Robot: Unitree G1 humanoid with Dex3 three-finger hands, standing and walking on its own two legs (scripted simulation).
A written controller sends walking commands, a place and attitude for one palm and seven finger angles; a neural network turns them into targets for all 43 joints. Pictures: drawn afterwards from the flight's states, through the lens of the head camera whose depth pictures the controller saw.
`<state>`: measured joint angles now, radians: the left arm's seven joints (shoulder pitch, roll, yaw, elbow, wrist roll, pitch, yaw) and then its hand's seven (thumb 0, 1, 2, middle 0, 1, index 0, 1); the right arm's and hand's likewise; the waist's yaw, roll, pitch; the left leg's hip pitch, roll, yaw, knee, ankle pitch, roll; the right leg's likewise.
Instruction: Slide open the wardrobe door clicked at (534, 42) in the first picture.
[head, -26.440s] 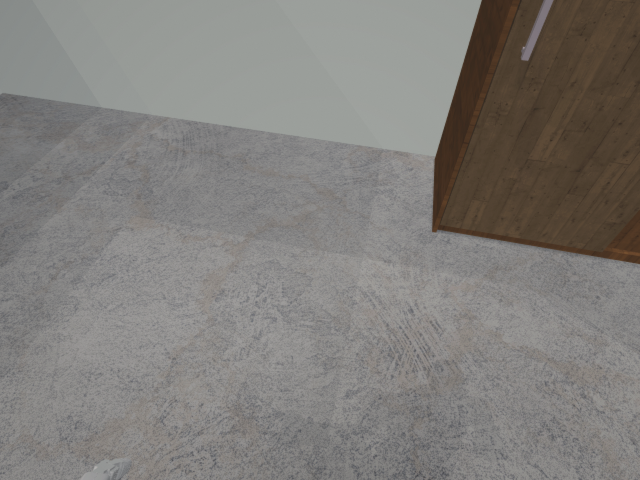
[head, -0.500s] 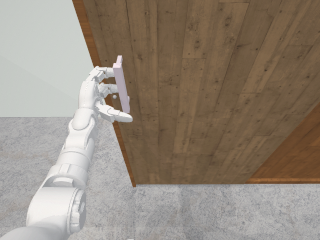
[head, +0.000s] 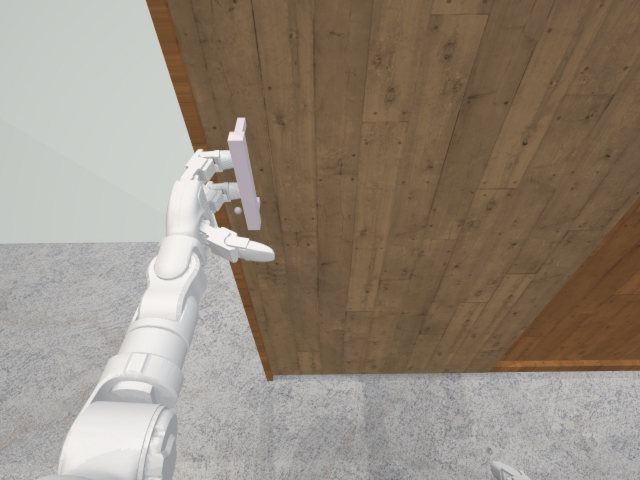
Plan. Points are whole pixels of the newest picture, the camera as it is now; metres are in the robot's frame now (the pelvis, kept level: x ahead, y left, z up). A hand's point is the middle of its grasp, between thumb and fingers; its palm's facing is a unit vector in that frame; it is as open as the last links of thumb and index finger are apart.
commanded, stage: move the hooked fingers beside the handle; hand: left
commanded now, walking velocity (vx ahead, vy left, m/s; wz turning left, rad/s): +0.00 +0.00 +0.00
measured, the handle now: (248, 177) +0.49 +0.11 +0.12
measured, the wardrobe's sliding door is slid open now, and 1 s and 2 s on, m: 0.00 0.00 0.00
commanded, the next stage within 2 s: none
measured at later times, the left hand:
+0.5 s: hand (218, 215) +0.41 +0.14 +0.12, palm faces -0.01 -1.00 +0.00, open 14.0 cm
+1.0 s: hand (204, 219) +0.41 +0.15 +0.12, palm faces +0.00 -1.00 +0.00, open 14.0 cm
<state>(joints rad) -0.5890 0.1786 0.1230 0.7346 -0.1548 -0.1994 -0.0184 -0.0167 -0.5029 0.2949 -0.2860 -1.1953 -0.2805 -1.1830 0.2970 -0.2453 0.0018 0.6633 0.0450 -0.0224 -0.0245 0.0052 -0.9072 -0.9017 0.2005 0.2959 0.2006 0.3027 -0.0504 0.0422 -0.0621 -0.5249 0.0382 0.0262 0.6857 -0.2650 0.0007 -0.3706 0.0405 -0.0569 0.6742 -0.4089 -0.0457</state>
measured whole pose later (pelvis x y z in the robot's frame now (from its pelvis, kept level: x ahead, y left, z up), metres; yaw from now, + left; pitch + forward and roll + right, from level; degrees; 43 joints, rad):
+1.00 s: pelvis +0.00 +0.01 +0.00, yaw +0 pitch +5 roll -1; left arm -0.50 0.23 0.17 0.65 -0.18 -0.17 -0.09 -0.02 -0.50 0.30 -0.30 -1.20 -0.30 -1.20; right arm 0.31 -0.25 0.01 0.65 0.05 -0.02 -0.03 0.01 -0.91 -0.90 0.20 0.30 0.20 0.30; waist -0.04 0.04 -0.07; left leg -0.51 0.03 0.03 0.68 -0.27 0.01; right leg -0.35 0.04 -0.05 0.66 -0.40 -0.03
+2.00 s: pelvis +0.01 +0.01 +0.00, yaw +0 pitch +6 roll -1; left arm -0.51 0.24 0.18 0.64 -0.19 -0.17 -0.12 -0.02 -0.50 0.30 -0.30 -1.20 -0.30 -1.20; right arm 0.28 -0.26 0.01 0.65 0.05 -0.03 -0.05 0.01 -0.91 -0.90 0.20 0.30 0.20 0.30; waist -0.04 0.04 -0.07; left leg -0.51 0.03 0.03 0.67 -0.27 0.01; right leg -0.35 0.04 -0.05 0.65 -0.41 -0.04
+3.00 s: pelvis +0.00 +0.01 +0.00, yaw +0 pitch +6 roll -1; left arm -0.59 0.20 0.13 0.72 -0.14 -0.16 -0.01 -0.02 -0.50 0.29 -0.31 -1.21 -0.31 -1.21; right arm 0.29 -0.24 0.02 0.68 0.04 -0.04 -0.03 0.01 -0.91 -0.90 0.20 0.30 0.20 0.30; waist -0.06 0.04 -0.05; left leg -0.52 0.03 0.03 0.68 -0.26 0.01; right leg -0.36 0.03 -0.05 0.67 -0.40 -0.03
